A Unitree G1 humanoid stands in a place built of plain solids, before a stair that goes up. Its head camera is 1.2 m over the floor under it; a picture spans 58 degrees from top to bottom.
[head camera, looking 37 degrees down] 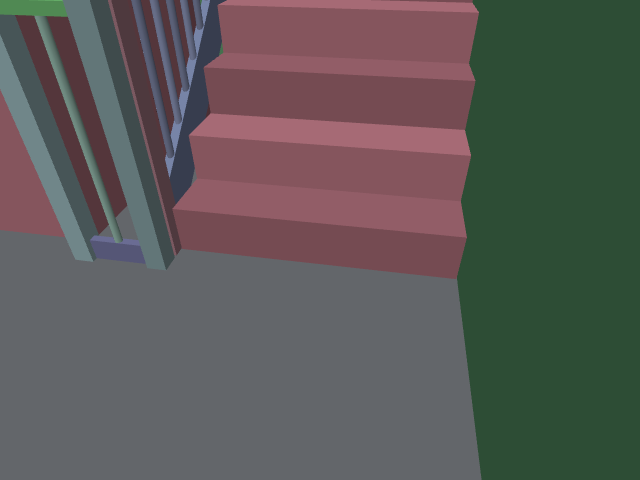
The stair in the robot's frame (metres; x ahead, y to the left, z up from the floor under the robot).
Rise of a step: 0.21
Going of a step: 0.26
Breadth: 1.20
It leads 10 degrees to the right of straight ahead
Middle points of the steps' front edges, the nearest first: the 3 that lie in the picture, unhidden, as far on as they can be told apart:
1.43 0.03 0.21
1.69 -0.02 0.43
1.95 -0.06 0.64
